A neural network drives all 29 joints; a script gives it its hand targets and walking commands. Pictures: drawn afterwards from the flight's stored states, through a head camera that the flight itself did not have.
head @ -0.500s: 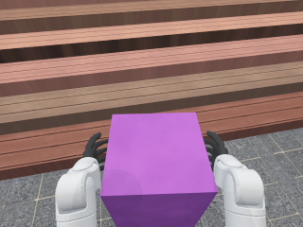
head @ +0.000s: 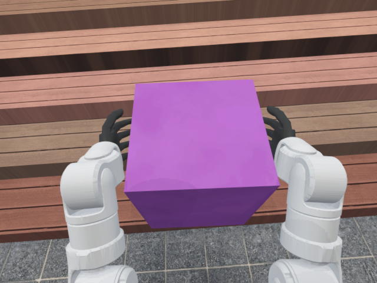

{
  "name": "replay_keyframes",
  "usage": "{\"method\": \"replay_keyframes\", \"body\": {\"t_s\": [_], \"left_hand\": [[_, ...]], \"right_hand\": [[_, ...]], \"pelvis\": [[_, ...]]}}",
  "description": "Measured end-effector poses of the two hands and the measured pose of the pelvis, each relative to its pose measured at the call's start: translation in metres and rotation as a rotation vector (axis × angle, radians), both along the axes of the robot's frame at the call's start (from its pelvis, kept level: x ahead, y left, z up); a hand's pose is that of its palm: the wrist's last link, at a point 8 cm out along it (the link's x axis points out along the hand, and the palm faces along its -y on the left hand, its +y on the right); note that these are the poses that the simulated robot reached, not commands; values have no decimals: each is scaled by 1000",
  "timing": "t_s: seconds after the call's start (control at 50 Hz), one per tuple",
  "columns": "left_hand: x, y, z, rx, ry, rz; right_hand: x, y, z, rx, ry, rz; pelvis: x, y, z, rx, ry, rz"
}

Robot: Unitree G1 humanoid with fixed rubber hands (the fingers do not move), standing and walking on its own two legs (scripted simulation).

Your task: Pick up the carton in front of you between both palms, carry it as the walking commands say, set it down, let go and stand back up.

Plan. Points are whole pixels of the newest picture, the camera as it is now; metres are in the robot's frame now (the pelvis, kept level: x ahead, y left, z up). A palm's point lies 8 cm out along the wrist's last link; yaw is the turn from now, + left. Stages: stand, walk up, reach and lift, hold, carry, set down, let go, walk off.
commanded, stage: carry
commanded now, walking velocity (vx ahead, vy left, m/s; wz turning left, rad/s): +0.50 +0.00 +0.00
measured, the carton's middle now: (196, 162) +0.35 +0.01 +0.08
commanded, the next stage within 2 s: none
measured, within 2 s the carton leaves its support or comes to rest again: neither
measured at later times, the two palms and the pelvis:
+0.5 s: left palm (150, 40) +0.73 +0.14 +0.13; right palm (256, 43) +0.70 -0.16 +0.13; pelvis +0.33 +0.02 +0.01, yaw -2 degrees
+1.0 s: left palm out of the picture +1.04 +0.16 +0.31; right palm out of the picture +1.08 -0.14 +0.31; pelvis +0.67 -0.05 +0.13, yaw +1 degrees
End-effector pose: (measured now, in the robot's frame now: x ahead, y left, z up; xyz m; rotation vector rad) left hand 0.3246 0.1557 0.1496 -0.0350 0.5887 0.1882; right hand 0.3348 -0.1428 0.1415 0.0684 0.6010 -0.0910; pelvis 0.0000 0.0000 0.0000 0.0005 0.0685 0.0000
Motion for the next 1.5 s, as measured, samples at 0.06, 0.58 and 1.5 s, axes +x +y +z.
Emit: {"method": "replay_keyframes", "body": {"t_s": [0.06,0.58,1.5], "left_hand": [[47,-3,9,4,20,3],[456,-32,-14,-96,89,-115],[1058,-85,287,-57,69,-149]], "right_hand": [[49,-3,9,5,20,2],[407,-29,-4,-43,88,-167],[1004,-83,296,-83,69,-151]], "pelvis": [[33,-5,10,11,12,-6],[380,11,12,-18,41,-18],[973,-32,255,11,5,-27]]}}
